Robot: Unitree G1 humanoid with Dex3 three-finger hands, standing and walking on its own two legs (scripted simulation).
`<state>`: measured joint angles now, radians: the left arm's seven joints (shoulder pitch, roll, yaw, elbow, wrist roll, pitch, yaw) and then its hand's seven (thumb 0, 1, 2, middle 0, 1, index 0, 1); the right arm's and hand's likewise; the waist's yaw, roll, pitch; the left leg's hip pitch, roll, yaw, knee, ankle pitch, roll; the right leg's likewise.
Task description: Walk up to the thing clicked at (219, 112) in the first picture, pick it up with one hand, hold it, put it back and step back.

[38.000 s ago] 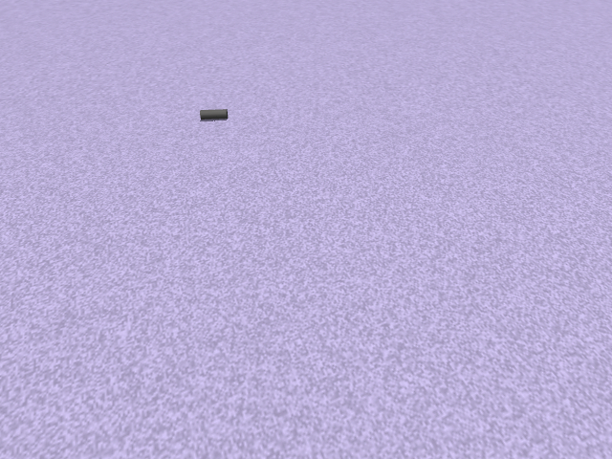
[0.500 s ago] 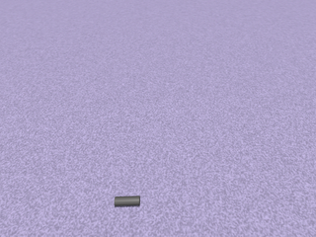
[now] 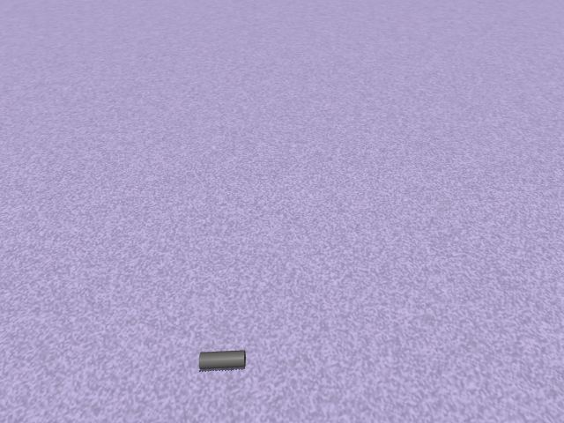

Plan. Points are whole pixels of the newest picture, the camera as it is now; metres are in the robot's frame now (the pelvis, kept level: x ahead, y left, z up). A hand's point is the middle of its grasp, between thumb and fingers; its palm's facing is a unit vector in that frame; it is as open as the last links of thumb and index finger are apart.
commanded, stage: stand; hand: left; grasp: from above
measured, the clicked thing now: (222, 359) +0.47 +0.22 -0.76
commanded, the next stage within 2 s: step back in 0.90 s
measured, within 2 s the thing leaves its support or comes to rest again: neither
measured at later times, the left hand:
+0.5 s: hand out of the picture +0.08 +0.24 -0.16, palm faces +0.01 -0.94 -0.34, open 7.4 cm
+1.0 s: hand out of the picture +0.09 +0.25 -0.16, palm faces -0.01 -0.93 -0.36, open 7.4 cm
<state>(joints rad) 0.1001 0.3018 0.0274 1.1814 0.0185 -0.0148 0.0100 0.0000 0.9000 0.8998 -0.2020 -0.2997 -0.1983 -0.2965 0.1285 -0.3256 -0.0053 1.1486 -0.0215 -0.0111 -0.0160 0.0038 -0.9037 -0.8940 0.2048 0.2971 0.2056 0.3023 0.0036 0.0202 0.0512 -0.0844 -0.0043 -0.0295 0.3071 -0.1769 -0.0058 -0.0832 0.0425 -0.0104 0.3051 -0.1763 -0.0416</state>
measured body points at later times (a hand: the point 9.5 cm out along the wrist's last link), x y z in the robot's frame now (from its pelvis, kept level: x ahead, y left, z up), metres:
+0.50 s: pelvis +0.01 -0.01 +0.00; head +0.01 -0.01 +0.45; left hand +0.08 +0.29 -0.13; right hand +0.07 -0.30 -0.14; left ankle +0.00 +0.12 -0.75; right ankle +0.00 -0.09 -0.75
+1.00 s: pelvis +0.00 +0.00 +0.00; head +0.03 -0.01 +0.44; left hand +0.09 +0.30 -0.13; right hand +0.08 -0.31 -0.14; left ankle +0.00 +0.12 -0.75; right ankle +0.00 -0.09 -0.75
